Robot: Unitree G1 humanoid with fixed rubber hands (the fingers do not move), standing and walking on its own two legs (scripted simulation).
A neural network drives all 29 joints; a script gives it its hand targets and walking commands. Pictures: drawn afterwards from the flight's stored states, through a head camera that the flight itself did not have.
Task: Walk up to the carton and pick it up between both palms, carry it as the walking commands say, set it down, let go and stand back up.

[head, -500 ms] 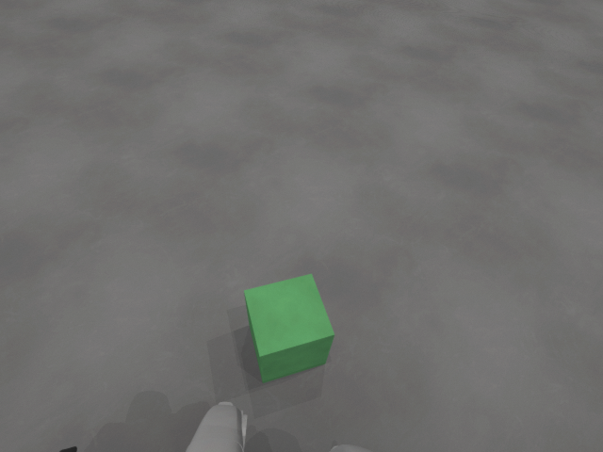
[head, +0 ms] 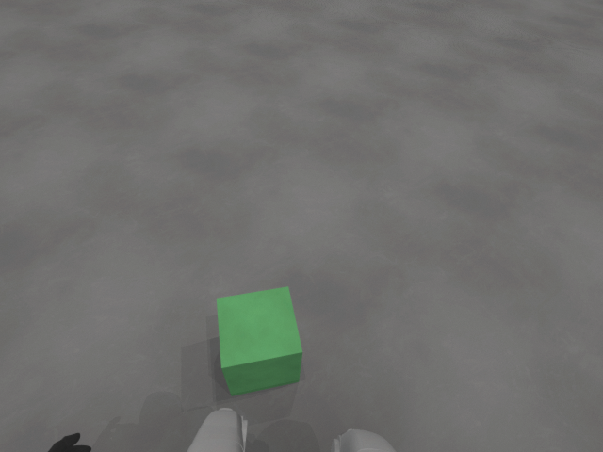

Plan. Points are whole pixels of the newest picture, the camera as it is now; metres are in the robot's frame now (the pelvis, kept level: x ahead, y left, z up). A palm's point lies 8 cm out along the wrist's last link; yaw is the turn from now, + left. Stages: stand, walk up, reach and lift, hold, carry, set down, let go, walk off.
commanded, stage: walk up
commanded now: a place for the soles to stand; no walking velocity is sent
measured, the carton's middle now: (259, 342) +0.49 +0.11 -0.59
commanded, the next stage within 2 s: none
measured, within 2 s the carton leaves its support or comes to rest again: neither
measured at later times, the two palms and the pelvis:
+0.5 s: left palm out of the picture +0.08 +0.35 -0.10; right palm out of the picture +0.12 -0.30 -0.08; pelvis +0.03 +0.03 +0.01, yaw +4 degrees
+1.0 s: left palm out of the picture +0.10 +0.36 -0.09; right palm out of the picture +0.14 -0.29 -0.07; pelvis +0.03 +0.03 +0.01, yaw +6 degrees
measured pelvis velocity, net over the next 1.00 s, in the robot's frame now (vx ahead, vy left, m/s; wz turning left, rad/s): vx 0.03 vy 0.03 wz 0.11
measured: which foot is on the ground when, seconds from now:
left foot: up 0.00-0.40, down 0.42-1.00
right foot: down 0.00-0.44, up 0.46-0.66, down 0.68-1.00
